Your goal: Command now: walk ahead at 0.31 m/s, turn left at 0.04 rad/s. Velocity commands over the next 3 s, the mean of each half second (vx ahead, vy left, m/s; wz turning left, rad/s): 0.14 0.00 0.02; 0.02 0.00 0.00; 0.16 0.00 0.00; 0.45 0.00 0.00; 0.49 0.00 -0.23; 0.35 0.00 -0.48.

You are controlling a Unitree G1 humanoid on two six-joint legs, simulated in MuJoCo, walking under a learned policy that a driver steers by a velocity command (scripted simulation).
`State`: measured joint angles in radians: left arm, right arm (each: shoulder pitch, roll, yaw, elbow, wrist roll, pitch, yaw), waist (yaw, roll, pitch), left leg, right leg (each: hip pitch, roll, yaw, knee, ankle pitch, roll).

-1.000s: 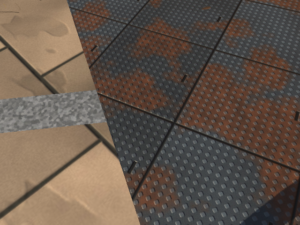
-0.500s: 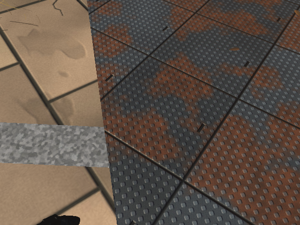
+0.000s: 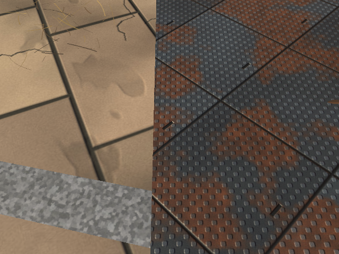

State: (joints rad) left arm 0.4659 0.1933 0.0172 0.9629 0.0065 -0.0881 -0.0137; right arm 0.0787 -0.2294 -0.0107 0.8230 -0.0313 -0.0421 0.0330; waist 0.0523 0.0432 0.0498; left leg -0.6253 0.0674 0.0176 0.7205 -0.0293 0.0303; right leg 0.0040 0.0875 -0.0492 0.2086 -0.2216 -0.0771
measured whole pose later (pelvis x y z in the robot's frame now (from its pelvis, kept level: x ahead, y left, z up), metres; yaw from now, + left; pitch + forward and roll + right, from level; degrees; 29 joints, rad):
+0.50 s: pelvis +0.11 +0.03 -0.01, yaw -1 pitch -1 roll +1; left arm 0.28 0.18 0.01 1.03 0.03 0.03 0.03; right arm 0.27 -0.18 -0.01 1.02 -0.01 -0.01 -0.02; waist 0.00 -0.02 0.01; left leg -0.29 -0.07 0.09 0.42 -0.11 0.09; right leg -0.23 -0.02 0.01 0.53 -0.29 -0.03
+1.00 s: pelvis +0.13 +0.01 +0.00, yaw +0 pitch -1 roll +0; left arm 0.35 0.12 -0.02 1.12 0.01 -0.02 0.04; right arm 0.30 -0.14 0.00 1.13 -0.01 -0.01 -0.03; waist -0.01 0.00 0.01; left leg -0.25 -0.04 0.04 0.39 -0.12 0.05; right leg -0.13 0.02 -0.02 0.42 -0.26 -0.02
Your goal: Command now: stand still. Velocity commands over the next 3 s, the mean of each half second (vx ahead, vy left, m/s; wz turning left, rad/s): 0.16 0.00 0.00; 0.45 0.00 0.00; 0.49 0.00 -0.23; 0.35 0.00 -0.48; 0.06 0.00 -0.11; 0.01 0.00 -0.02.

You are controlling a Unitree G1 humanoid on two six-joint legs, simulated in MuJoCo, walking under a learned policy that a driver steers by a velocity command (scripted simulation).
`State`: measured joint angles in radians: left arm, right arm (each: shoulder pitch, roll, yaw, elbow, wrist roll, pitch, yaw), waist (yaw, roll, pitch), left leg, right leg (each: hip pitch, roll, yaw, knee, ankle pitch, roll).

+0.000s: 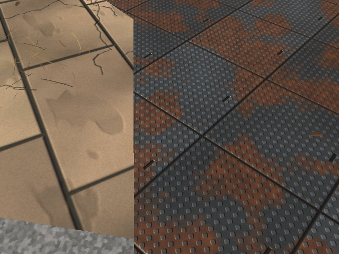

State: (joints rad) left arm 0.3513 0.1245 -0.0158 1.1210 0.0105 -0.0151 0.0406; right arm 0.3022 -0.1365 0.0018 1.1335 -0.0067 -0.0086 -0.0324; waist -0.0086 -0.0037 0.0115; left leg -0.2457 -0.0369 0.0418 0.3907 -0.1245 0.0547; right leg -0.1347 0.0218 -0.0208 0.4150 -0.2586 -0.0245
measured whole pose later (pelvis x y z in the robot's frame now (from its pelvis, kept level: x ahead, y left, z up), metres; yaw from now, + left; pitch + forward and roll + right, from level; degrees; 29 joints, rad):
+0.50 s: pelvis +0.08 +0.03 -0.01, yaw +0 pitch +0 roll +0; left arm 0.49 0.18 0.05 1.14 0.02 -0.04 0.03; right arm 0.28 -0.17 -0.04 1.04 -0.02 -0.07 0.01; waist 0.02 -0.05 -0.01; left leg -0.28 -0.02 0.08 0.54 -0.27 0.07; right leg -0.06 -0.01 0.01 0.49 -0.42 -0.03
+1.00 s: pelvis +0.33 +0.02 -0.03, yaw +0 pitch +0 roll +0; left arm 0.02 0.17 0.05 0.91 0.03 -0.08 -0.01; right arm 0.49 -0.15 -0.02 1.13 -0.01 -0.09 -0.01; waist -0.03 0.01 0.08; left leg 0.00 -0.03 0.04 0.77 -0.46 0.07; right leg -0.46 0.04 -0.14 0.58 -0.13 -0.14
